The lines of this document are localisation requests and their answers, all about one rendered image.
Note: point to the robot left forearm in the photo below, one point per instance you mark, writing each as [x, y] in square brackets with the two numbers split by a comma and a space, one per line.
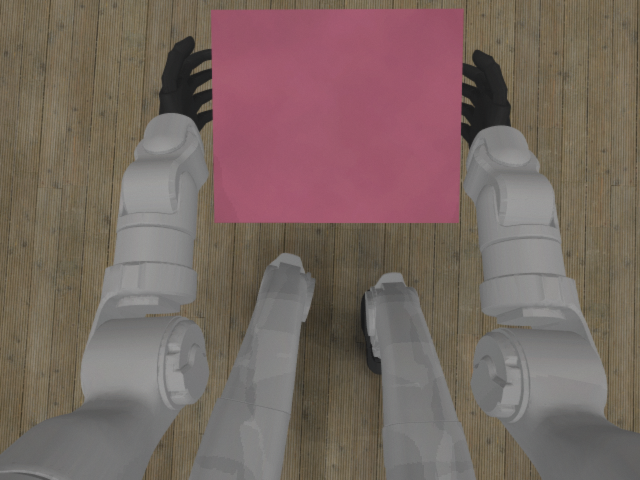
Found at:
[156, 227]

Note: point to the carton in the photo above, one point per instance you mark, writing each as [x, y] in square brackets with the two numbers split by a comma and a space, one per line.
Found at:
[337, 115]

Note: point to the left robot upper arm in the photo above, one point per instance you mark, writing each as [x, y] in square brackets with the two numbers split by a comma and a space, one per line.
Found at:
[138, 373]

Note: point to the left robot shin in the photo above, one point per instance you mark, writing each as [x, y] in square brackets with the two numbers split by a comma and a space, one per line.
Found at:
[284, 258]

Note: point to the robot right hand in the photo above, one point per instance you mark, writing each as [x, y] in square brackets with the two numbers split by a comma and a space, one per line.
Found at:
[491, 107]

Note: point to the robot left hand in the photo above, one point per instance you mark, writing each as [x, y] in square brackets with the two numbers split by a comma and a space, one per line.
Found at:
[178, 86]

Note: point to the robot right thigh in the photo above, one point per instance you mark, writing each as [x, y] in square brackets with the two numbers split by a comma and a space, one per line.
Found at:
[422, 437]

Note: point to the robot right forearm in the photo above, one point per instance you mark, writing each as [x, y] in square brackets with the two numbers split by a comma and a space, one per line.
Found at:
[525, 283]

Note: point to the right robot upper arm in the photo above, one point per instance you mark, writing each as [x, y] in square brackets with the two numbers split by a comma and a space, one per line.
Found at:
[548, 389]

